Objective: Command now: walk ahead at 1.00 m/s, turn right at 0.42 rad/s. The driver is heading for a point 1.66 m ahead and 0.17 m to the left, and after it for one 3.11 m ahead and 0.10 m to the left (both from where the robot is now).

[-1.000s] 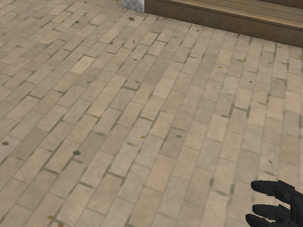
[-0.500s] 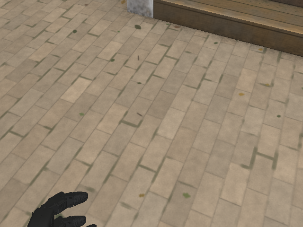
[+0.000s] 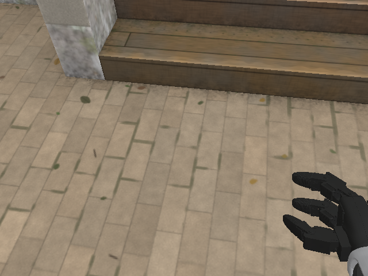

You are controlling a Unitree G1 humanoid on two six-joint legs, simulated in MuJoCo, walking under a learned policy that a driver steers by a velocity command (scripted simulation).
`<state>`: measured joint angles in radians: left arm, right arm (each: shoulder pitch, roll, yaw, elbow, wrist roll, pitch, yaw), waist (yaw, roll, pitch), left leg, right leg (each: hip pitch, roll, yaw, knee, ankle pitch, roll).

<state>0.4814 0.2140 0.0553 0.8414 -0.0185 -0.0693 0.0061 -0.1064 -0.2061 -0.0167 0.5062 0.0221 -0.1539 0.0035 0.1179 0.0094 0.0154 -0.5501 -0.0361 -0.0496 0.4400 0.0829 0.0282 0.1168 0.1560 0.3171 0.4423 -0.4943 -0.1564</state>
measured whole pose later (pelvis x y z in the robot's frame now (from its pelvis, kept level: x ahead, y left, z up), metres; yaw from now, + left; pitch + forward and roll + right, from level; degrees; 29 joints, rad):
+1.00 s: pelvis +0.95 -0.01 -0.02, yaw +7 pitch +2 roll +0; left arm 0.36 0.27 0.02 0.83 0.03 -0.10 0.00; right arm 0.08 -0.29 -0.03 0.65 0.02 -0.09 0.05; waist 0.02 0.00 0.03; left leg -0.61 -0.09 0.06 0.69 -0.13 0.13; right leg -0.02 0.00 -0.02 1.05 -0.42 0.00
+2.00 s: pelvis +1.77 +0.16 +0.26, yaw +20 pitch +3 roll +5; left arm 0.49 0.16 0.02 0.96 0.00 -0.09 -0.03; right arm 0.07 -0.17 0.05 0.61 0.00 -0.11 0.00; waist 0.01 -0.01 -0.05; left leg -0.65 0.07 0.24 1.06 -0.43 0.05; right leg -0.38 0.04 0.16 1.46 -0.05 -0.14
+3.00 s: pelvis +2.61 +0.13 +0.50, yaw -21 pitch +1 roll +3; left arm 0.05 0.25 0.01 0.58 0.01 -0.12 -0.02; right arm 0.55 -0.26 -0.07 0.86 0.02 -0.10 0.00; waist -0.10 -0.03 -0.01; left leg -0.15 -0.10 -0.07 0.40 -0.28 0.05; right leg -0.68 -0.03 0.07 1.20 -0.32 -0.05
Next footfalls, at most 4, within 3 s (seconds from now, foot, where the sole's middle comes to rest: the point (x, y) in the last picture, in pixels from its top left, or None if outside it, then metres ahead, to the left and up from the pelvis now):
0.48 right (258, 229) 0.65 -0.14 -0.75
0.94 left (213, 128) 1.12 0.06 -0.75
1.44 right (238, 39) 1.59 -0.04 -0.59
1.90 left None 1.82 0.31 -0.43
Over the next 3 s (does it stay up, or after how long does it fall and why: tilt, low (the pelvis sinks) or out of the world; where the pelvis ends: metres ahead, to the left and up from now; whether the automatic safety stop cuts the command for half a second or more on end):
stays up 2.61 0.13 0.50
